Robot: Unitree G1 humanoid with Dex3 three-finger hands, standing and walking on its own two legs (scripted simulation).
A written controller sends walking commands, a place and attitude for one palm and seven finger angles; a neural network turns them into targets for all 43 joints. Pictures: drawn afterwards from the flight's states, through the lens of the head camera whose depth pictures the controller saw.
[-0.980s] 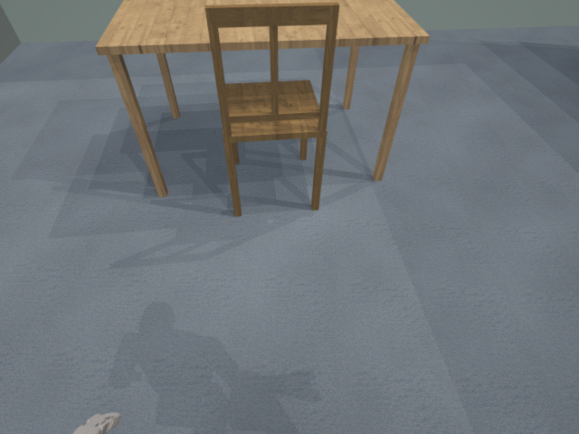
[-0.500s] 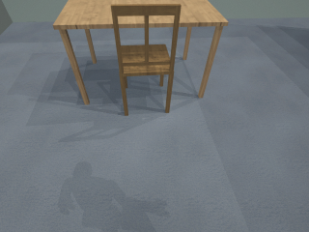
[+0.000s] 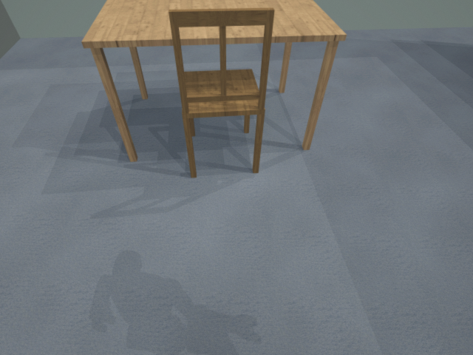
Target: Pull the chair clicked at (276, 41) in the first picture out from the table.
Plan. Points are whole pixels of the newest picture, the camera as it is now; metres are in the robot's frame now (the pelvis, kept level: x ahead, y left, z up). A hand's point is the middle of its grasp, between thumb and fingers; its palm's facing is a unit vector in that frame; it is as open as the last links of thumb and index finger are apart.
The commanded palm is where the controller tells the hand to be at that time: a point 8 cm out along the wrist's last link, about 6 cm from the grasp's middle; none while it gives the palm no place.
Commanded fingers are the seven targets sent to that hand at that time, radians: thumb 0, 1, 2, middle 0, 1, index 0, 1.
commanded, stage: look at it before walking up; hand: left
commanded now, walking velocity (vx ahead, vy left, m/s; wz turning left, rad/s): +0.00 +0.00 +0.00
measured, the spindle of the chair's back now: (223, 63) +1.23 +0.13 -0.09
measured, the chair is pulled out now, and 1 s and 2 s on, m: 0.00 0.00 0.00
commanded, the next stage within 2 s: walk to a spot facing it in 0.46 s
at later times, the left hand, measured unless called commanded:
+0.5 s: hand out of the picture +0.07 +0.24 -0.16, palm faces -0.03 -0.95 -0.33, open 7.4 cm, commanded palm none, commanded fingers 0.00 0.90 0.90 -0.20 -0.30 -0.20 -0.30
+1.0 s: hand out of the picture +0.14 +0.15 -0.18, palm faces -0.17 -0.96 -0.23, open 7.4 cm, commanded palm none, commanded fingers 0.00 0.90 0.90 -0.20 -0.30 -0.20 -0.30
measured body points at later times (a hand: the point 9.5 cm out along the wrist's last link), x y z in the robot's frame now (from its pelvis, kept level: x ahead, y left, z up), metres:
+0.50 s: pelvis +0.01 +0.00 +0.00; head +0.01 +0.00 +0.45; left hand +0.07 +0.29 -0.13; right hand +0.08 -0.29 -0.13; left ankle +0.01 +0.12 -0.74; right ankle +0.01 -0.12 -0.74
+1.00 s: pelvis +0.08 -0.04 -0.03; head +0.09 -0.06 +0.42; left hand +0.15 +0.20 -0.17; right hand +0.01 -0.29 -0.19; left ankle +0.01 +0.12 -0.73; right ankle +0.09 -0.13 -0.75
